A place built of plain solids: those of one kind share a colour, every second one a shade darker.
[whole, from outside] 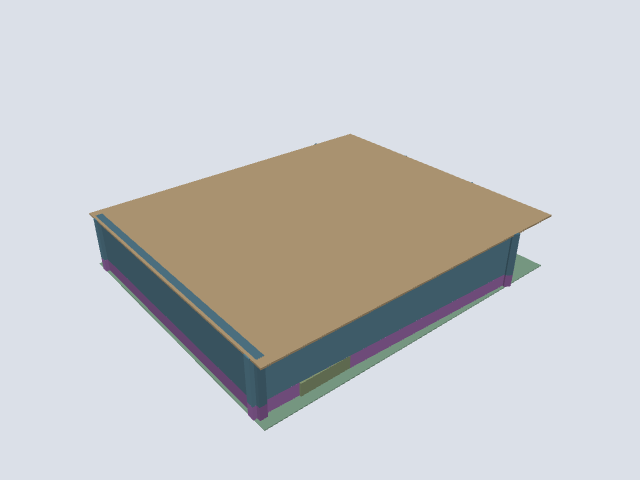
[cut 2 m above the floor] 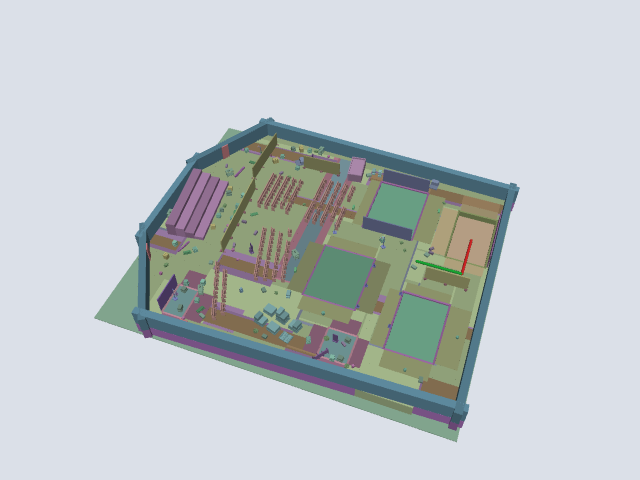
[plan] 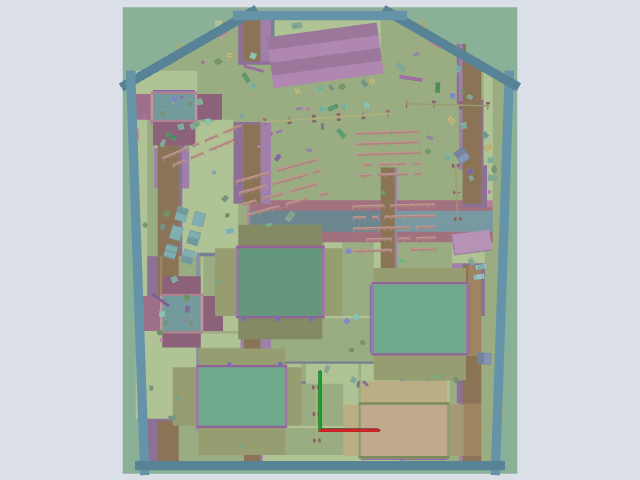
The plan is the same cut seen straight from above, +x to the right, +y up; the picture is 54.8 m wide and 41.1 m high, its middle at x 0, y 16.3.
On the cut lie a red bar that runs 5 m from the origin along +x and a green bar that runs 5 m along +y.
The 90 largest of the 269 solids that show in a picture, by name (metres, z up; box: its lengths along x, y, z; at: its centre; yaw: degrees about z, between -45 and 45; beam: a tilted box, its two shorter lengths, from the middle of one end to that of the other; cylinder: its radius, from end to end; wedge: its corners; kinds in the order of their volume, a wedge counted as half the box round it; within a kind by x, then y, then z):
{
 "floor_ground_1": {"box": [0.98, 15.1, 1.5], "at": [-15.29, 19.05, -0.75]},
 "floor_ground_2": {"box": [0.9, 5.8, 1.5], "at": [-14.35, 17.8, -0.75]},
 "floor_ground_3": {"box": [3.18, 6.1, 1.5], "at": [-14.19, 4.05, -0.75]},
 "floor_ground_4": {"box": [4.0, 1.8, 1.5], "at": [-12.5, 29.9, -0.75]},
 "floor_ground_5": {"box": [1.2, 5.8, 1.5], "at": [-11.2, 17.8, -0.75]},
 "floor_ground_6": {"box": [1.6, 11.2, 1.5], "at": [-9.8, 20.8, -0.75]},
 "floor_ground_7": {"box": [2.1, 4.3, 1.5], "at": [-9.45, 30.95, -0.75]},
 "floor_ground_8": {"box": [1.6, 7.2, 1.5], "at": [-8.2, 23.0, -0.75]},
 "floor_ground_9": {"box": [1.8, 3.8, 1.5], "at": [-8.1, 17.5, -0.75]},
 "floor_ground_10": {"box": [1.0, 8.52, 1.5], "at": [-7.9, 30.86, -0.75]},
 "floor_ground_11": {"box": [3.2, 4.9, 1.5], "at": [-5.8, 28.85, -0.75]},
 "floor_ground_12": {"box": [5.0, 2.3, 1.5], "at": [-0.5, -0.95, -0.75]},
 "floor_ground_13": {"box": [3.6, 3.6, 1.5], "at": [0.2, 2.2, -0.75]},
 "floor_ground_14": {"box": [3.2, 1.7, 1.5], "at": [0.4, 4.85, -0.75]},
 "floor_ground_15": {"box": [9.4, 11.1, 1.5], "at": [0.5, 25.25, -0.75]},
 "floor_ground_16": {"box": [9.1, 4.32, 1.5], "at": [0.65, 32.96, -0.75]},
 "floor_ground_17": {"box": [7.4, 1.4, 1.5], "at": [0.7, 7.1, -0.75]},
 "floor_ground_18": {"box": [4.2, 1.8, 1.5], "at": [2.3, 8.7, -0.75]},
 "floor_ground_19": {"box": [1.3, 3.5, 1.5], "at": [2.65, 3.95, -0.75]},
 "floor_ground_20": {"box": [2.5, 6.3, 1.5], "at": [3.15, 12.95, -0.75]},
 "floor_ground_21": {"box": [1.4, 12.62, 1.5], "at": [5.9, 28.81, -0.75]},
 "floor_ground_22": {"box": [2.6, 1.52, 1.5], "at": [7.9, 34.36, -0.75]},
 "floor_ground_23": {"box": [4.7, 2.2, 1.5], "at": [8.95, 15.0, -0.75]},
 "floor_ground_24": {"box": [5.1, 5.2, 1.5], "at": [9.15, 30.5, -0.75]},
 "floor_ground_25": {"box": [5.3, 5.6, 1.5], "at": [9.25, 25.1, -0.75]},
 "floor_ground_26": {"box": [5.6, 2.6, 1.5], "at": [9.4, 21.0, -0.75]},
 "floor_ground_27": {"box": [2.8, 1.8, 1.5], "at": [12.7, 15.2, -0.75]},
 "floor_ground_28": {"box": [1.0, 12.42, 1.5], "at": [14.3, 3.59, -0.75]},
 "floor_ground_29": {"box": [0.7, 6.3, 1.5], "at": [14.45, 12.95, -0.75]},
 "floor_ground_30": {"box": [0.5, 11.1, 1.5], "at": [14.55, 25.25, -0.75]},
 "floor_ground_31": {"box": [0.98, 29.8, 1.5], "at": [15.29, 15.9, -0.75]},
 "wall_1": {"box": [0.8, 34.66, 5.2], "at": [-15.61, 13.49, 2.6], "yaw": 2.0},
 "wall_2": {"box": [13.4, 0.8, 5.2], "at": [-11.21, 32.72, 2.6], "yaw": 30.0},
 "wall_3": {"box": [31.7, 0.8, 5.2], "at": [0.0, -3.02, 2.6]},
 "wall_4": {"box": [14.9, 0.8, 5.2], "at": [0.0, 35.52, 2.6]},
 "wall_5": {"box": [13.4, 0.8, 5.2], "at": [11.21, 32.72, 2.6], "yaw": -30.0},
 "wall_6": {"box": [0.8, 34.66, 5.2], "at": [15.61, 13.49, 2.6], "yaw": -2.0},
 "ceil_hall_1": {"box": [33.76, 39.94, 0.2], "at": [0.0, 16.25, 5.1]},
 "floor_void_bay_1": {"box": [7.4, 5.0, 1.32], "at": [-6.7, 2.9, -0.84]},
 "floor_void_bay_2": {"box": [7.2, 5.8, 1.5], "at": [-3.4, 12.7, -0.75]},
 "floor_void_bay_3": {"box": [7.9, 5.9, 1.34], "at": [8.55, 9.55, -0.83]},
 "floor_apron_bay_1": {"box": [2.0, 5.0, 1.5], "at": [-11.6, 2.9, -0.75]},
 "floor_apron_bay_2": {"box": [1.8, 5.8, 1.5], "at": [-8.1, 12.7, -0.75]},
 "floor_apron_bay_3": {"box": [7.4, 2.3, 1.5], "at": [-6.7, -0.95, -0.75]},
 "floor_apron_bay_4": {"box": [7.4, 1.4, 1.5], "at": [-6.7, 6.3, -0.75]},
 "floor_apron_bay_5": {"box": [7.2, 1.8, 1.5], "at": [-3.4, 8.7, -0.75]},
 "floor_apron_bay_6": {"box": [7.2, 1.8, 1.5], "at": [-3.4, 16.7, -0.75]},
 "floor_apron_bay_7": {"box": [1.2, 5.0, 1.5], "at": [-2.2, 2.9, -0.75]},
 "floor_apron_bay_8": {"box": [1.5, 5.8, 1.5], "at": [1.15, 12.7, -0.75]},
 "floor_apron_bay_9": {"box": [7.9, 2.1, 1.5], "at": [8.55, 5.35, -0.75]},
 "floor_apron_bay_10": {"box": [7.9, 1.2, 1.5], "at": [8.55, 13.3, -0.75]},
 "wall_foot_1": {"box": [0.8, 34.66, 1.5], "at": [-15.61, 13.49, -0.75], "yaw": 2.0},
 "wall_foot_2": {"box": [13.4, 0.8, 1.5], "at": [-11.21, 32.72, -0.75], "yaw": 30.0},
 "wall_foot_3": {"box": [31.7, 0.8, 1.5], "at": [0.0, -3.02, -0.75]},
 "wall_foot_4": {"box": [13.4, 0.8, 1.5], "at": [11.21, 32.72, -0.75], "yaw": -30.0},
 "wall_foot_5": {"box": [0.8, 34.66, 1.5], "at": [15.61, 13.49, -0.75], "yaw": -2.0},
 "floor_base_1": {"box": [33.76, 39.94, 0.1], "at": [0.0, 16.25, -1.55]},
 "floor_aisle_1": {"box": [1.8, 3.02, 1.5], "at": [-13.0, -1.11, -0.75]},
 "floor_aisle_2": {"box": [1.8, 5.8, 1.5], "at": [-13.0, 17.8, -0.75]},
 "floor_aisle_3": {"box": [1.8, 3.0, 1.5], "at": [-13.0, 22.2, -0.75]},
 "floor_aisle_4": {"box": [1.4, 6.8, 1.5], "at": [-5.8, 22.8, -0.75]},
 "floor_aisle_5": {"box": [1.4, 3.52, 1.5], "at": [-5.8, 33.36, -0.75]},
 "floor_aisle_6": {"box": [1.2, 8.1, 1.5], "at": [5.8, 18.45, -0.75]},
 "floor_aisle_7": {"box": [1.6, 3.1, 1.5], "at": [13.0, 20.95, -0.75]},
 "floor_aisle_8": {"box": [1.6, 5.6, 1.5], "at": [13.0, 25.3, -0.75]},
 "floor_aisle_9": {"box": [1.6, 3.5, 1.5], "at": [13.0, 29.85, -0.75]},
 "floor_aisle_10": {"box": [1.5, 4.5, 1.5], "at": [13.05, 0.05, -0.75]},
 "floor_aisle_11": {"box": [1.1, 4.3, 1.5], "at": [13.25, 11.95, -0.75]},
 "floor_aisle_cross_1": {"box": [6.2, 1.2, 1.5], "at": [-2.9, 18.2, -0.75]},
 "floor_aisle_cross_2": {"box": [5.0, 1.8, 1.5], "at": [2.7, 17.9, -0.75]},
 "floor_aisle_cross_3": {"box": [8.4, 1.8, 1.5], "at": [10.6, 17.9, -0.75]},
 "wall_bank_1": {"box": [9.5, 1.1, 1.84], "at": [0.22, 33.75, 0.92], "yaw": 7.7},
 "wall_bank_2": {"box": [9.5, 1.1, 1.38], "at": [0.37, 32.66, 0.69], "yaw": 7.7},
 "wall_bank_3": {"box": [9.5, 1.1, 0.92], "at": [0.52, 31.57, 0.46], "yaw": 7.7},
 "floor_apron_patch_1": {"box": [2.08, 3.0, 1.5], "at": [-14.74, 10.0, -0.75]},
 "floor_apron_patch_2": {"box": [3.6, 2.0, 1.5], "at": [-12.5, 25.4, -0.75]},
 "floor_apron_patch_3": {"box": [3.3, 1.2, 1.5], "at": [-11.85, 7.7, -0.75]},
 "floor_apron_patch_4": {"box": [3.3, 1.5, 1.5], "at": [-11.85, 12.45, -0.75]},
 "floor_apron_patch_5": {"box": [2.1, 2.2, 1.5], "at": [-9.45, 27.7, -0.75]},
 "floor_apron_pit_1": {"box": [1.3, 4.4, 1.5], "at": [2.65, 0.0, -0.75]},
 "floor_apron_pit_2": {"box": [7.4, 1.8, 1.5], "at": [7.2, 3.3, -0.75]},
 "floor_apron_pit_3": {"box": [1.2, 4.4, 1.5], "at": [11.7, 0.0, -0.75]},
 "floor_under_aisle_cross_1": {"box": [11.2, 0.6, 1.5], "at": [-0.4, 19.1, -0.75]},
 "floor_under_aisle_cross_2": {"box": [5.0, 0.9, 1.5], "at": [2.7, 16.55, -0.75]},
 "floor_under_aisle_cross_3": {"box": [8.2, 0.9, 1.5], "at": [10.7, 16.55, -0.75]},
 "floor_fixed_patch_1": {"box": [3.6, 2.2, 1.5], "at": [-12.5, 27.7, -0.75]},
 "floor_fixed_patch_2": {"box": [3.3, 3.0, 1.5], "at": [-11.85, 10.0, -0.75]},
 "floor_void_pit_1": {"box": [7.4, 4.4, 0.76], "at": [7.2, 0.0, -1.12]},
 "floor_under_aisle_1": {"box": [0.9, 7.0, 1.5], "at": [-6.95, 22.9, -0.75]},
 "floor_under_aisle_2": {"box": [0.9, 7.0, 1.5], "at": [-4.65, 22.9, -0.75]}
}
